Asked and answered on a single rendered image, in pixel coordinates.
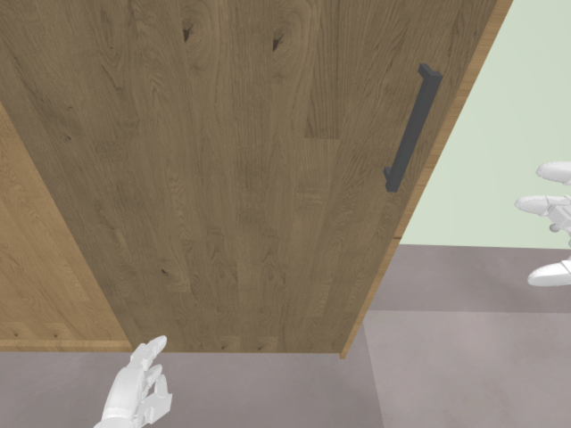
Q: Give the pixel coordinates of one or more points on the wardrobe door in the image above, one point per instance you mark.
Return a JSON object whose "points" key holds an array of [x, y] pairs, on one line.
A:
{"points": [[219, 163], [47, 290]]}

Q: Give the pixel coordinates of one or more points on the handle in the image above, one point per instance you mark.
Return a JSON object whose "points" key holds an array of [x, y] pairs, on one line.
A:
{"points": [[427, 92]]}

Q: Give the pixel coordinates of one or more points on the robot left hand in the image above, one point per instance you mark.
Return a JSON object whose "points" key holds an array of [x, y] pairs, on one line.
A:
{"points": [[127, 397]]}

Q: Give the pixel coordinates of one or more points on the robot right hand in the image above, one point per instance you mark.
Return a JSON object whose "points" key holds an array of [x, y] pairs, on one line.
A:
{"points": [[558, 210]]}

